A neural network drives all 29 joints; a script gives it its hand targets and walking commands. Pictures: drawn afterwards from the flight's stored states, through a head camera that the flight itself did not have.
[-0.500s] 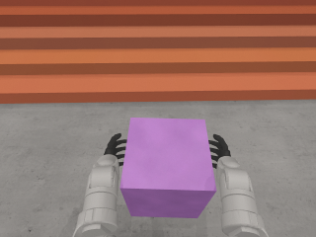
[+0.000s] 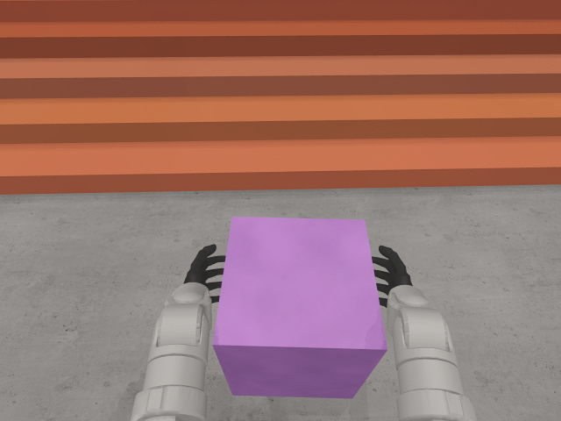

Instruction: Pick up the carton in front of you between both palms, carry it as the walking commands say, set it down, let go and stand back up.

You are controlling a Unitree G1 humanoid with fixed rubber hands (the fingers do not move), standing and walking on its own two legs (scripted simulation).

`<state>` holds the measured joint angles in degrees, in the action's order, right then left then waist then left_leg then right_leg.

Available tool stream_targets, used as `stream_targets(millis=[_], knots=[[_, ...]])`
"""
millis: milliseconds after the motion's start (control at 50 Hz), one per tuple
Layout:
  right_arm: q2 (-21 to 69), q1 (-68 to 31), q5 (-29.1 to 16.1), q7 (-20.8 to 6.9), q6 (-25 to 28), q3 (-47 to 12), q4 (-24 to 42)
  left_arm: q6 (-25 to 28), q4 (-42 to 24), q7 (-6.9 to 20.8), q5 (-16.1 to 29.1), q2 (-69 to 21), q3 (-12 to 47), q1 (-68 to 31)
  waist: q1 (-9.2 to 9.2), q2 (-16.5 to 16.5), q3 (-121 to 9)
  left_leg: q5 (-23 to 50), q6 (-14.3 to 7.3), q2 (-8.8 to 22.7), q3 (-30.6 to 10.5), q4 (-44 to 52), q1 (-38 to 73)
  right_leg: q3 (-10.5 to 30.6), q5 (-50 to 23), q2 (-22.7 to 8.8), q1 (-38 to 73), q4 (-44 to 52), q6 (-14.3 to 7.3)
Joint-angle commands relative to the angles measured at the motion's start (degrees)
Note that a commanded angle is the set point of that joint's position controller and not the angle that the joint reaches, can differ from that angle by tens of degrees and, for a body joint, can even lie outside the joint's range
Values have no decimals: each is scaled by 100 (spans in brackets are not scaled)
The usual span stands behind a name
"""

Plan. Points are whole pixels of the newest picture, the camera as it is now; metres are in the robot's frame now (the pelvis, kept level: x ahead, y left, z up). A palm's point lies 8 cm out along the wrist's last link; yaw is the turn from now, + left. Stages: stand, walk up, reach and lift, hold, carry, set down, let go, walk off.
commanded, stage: reach and lift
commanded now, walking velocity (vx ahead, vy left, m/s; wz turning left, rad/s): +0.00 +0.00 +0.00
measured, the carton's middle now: (295, 312) +0.30 +0.00 -0.05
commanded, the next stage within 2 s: hold in 0.18 s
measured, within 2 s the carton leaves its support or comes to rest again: neither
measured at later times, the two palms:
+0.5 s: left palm (193, 296) +0.27 +0.15 +0.04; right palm (405, 298) +0.27 -0.15 +0.05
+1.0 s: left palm (193, 290) +0.28 +0.15 +0.05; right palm (404, 293) +0.28 -0.15 +0.05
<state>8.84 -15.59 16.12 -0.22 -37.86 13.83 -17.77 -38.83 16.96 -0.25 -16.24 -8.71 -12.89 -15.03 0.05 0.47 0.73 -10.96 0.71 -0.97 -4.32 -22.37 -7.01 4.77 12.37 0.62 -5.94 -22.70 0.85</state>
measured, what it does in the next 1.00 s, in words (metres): stands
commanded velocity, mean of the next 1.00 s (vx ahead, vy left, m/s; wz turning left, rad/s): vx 0.04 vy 0.00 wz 0.00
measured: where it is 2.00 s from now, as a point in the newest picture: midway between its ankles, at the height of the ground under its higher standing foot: (302, 372)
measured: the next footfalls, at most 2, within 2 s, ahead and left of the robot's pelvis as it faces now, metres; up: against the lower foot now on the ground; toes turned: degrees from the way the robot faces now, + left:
left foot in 1.38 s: +0.18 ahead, +0.08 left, +0.00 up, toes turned +9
right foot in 1.74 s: +0.47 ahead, -0.17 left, +0.00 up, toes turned -15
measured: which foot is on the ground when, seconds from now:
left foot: down 0.00-1.00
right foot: down 0.00-1.00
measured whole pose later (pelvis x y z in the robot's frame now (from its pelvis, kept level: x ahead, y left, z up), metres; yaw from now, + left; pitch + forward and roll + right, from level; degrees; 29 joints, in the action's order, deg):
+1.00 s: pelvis -0.01 +0.00 +0.00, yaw -1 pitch -5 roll +0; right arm 8.9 -15.8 15.8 -0.3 -44.0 12.9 -13.2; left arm -44.7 12.6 -0.1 -15.7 -8.7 -12.3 -15.3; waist -0.3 0.3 -1.1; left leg -11.8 0.7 -1.0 -3.8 -24.3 -8.0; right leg 5.1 13.8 0.7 -7.6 -25.7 0.9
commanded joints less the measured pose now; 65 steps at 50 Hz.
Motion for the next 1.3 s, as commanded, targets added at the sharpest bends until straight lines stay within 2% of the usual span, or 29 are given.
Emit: stream_targets(millis=[0, 160, 260, 320, 400, 520, 640, 740, 920, 940, 980, 1000, 1020, 1040, 1060, 1100, 1120, 1140, 1160, 1180, 1200, 1220, 1240, 1280], knots=[[5470, -2691, -1453, -1430, 167, -3164, 311, 248, -436, 1416, 1502, -5539, 3186, -2836, 4, -52, -1725, 1480, 30, -475, 34, 185, 800, -88, -1421, 517, 269, 274, -41], [5478, -2690, -1509, -1396, 59, -3266, 488, 154, -614, 1419, 1549, -5457, 3258, -2852, -13, -26, -1638, 1346, 6, -495, 41, 227, 811, -71, -1380, 505, 328, 325, -24], [5478, -2453, -1739, -1325, -165, -3652, 1066, -57, -1210, 1383, 1787, -5403, 3643, -2649, 6, -1, -1891, 1768, -1, -504, -5, 297, 1029, -23, -1906, 490, 628, 393, 2], [5248, -2279, -1629, -1277, -346, -3463, 1010, -237, -1154, 1343, 1662, -5168, 3456, -2478, 5, -13, -1399, 1324, -13, -490, 15, 429, 900, -42, -1430, 475, 515, 512, -19], [5167, -2518, -1512, -1317, -409, -3220, 781, -301, -922, 1377, 1533, -5090, 3212, -2700, 6, -27, -927, 508, -39, -461, 70, 474, 666, -107, -590, 452, 240, 580, -51], [5390, -3070, -1596, -1401, -331, -3330, 754, -222, -874, 1455, 1626, -5323, 3308, -3256, 1, -28, -1265, 353, -57, -445, 80, 354, 648, -114, -430, 435, 246, 465, -64], [5403, -3219, -1543, -1415, -300, -3259, 561, -204, -691, 1460, 1603, -5386, 3277, -3422, 21, -30, -1314, 189, -47, -433, 89, 353, 651, -129, -244, 430, 174, 446, -74], [5376, -3210, -1495, -1434, -300, -3195, 464, -219, -584, 1459, 1557, -5409, 3213, -3391, 19, -37, -1290, 246, -29, -427, 93, 377, 694, -144, -275, 438, 163, 460, -77], [5330, -2980, -1550, -1429, -317, -3258, 655, -256, -754, 1418, 1589, -5416, 3251, -3096, 2, -66, -1400, 801, 6, -433, 67, 386, 861, -138, -771, 476, 298, 458, -67], [5342, -3158, -1620, -1401, -358, -3304, 765, -300, -788, 1399, 1677, -5413, 3318, -3296, -2, -330, -1604, 243, -94, 707, 99, -45, 225, -155, -233, -562, -314, -139, -114], [5337, -3084, -1737, -1346, -415, -3417, 957, -334, -1026, 1356, 1828, -5413, 3472, -3364, 16, -470, -1605, -2456, -213, 749, -346, 472, -197, -128, 1799, -331, -845, -195, -130], [5345, -3142, -1808, -1302, -455, -3532, 1121, -360, -1225, 1332, 1927, -5425, 3610, -3491, 40, -576, -1479, -3285, -320, 860, -607, 692, -318, -275, 2289, -180, -1210, -488, -106], [5342, -3202, -1853, -1243, -504, -3623, 1271, -411, -1409, 1311, 2010, -5445, 3744, -3598, 48, -843, -1434, -3341, -488, 1123, -979, 868, -396, -585, 1839, -32, -1295, -977, -71], [5360, -3205, -1892, -1184, -574, -3715, 1438, -473, -1541, 1288, 2115, -5473, 3882, -3649, 40, -994, -1511, -3081, -617, 1338, -1194, 985, -357, -784, 1378, 25, -1426, -1270, -54], [5365, -3122, -1960, -1109, -668, -3862, 1641, -550, -1703, 1253, 2252, -5493, 4045, -3673, 38, -945, -1636, -2719, -690, 1413, -1139, 946, -408, -878, 1114, -8, -1298, -1119, -64], [5246, -3140, -2071, -950, -889, -4104, 2205, -755, -2075, 1169, 2527, -5509, 4344, -3663, 4, -648, -1961, -2461, -587, 1082, -489, 373, -857, -988, 958, -15, -383, -212, -122], [5265, -3132, -2170, -887, -1045, -4287, 2448, -881, -2252, 1099, 2574, -5453, 4420, -3561, -11, -141, -2006, -2266, -362, 703, 96, -344, -1182, -313, 1384, -424, -106, 268, -225], [5281, -3133, -2268, -839, -1202, -4439, 2666, -1016, -2390, 1020, 2556, -5320, 4408, -3309, -97, 1110, -1924, -1867, -99, 300, 770, -1712, -2025, 1160, 2153, -1360, 353, 929, -552], [5198, -3080, -2369, -777, -1356, -4552, 2850, -1176, -2492, 924, 2557, -5255, 4390, -2986, -130, 1549, -1536, -1808, 4, 161, 1015, -2173, -3122, 2152, 2002, -1951, 838, 1253, -919], [5095, -3075, -2482, -727, -1497, -4690, 3070, -1323, -2736, 805, 2519, -5155, 4389, -2750, -166, 1374, -1395, -1886, -38, 343, 842, -2267, -3410, 2337, 1202, -2099, 931, 1206, -1201], [5048, -2941, -2587, -671, -1642, -4802, 3188, -1467, -2981, 692, 2474, -5014, 4358, -2570, -174, 964, -1472, -1875, -60, 391, 825, -2152, -3468, 2032, 531, -2063, 1043, 1042, -1239], [4970, -2732, -2670, -603, -1779, -4861, 3309, -1613, -3227, 588, 2481, -4915, 4366, -2411, -178, 733, -1680, -1673, -58, 357, 928, -1892, -3288, 1534, 36, -1915, 1121, 885, -1151], [4921, -2574, -2706, -536, -1900, -4887, 3431, -1734, -3462, 511, 2481, -4827, 4353, -2313, -185, 732, -1866, -1349, -38, 220, 1124, -1616, -2989, 1045, -347, -1698, 1112, 762, -1011], [4833, -2018, -2814, -375, -2172, -4924, 3765, -2013, -3875, 357, 2575, -4708, 4452, -1883, -186, 957, -2027, -931, 11, 26, 1425, -1035, -2395, 405, -838, -1424, 999, 583, -854]])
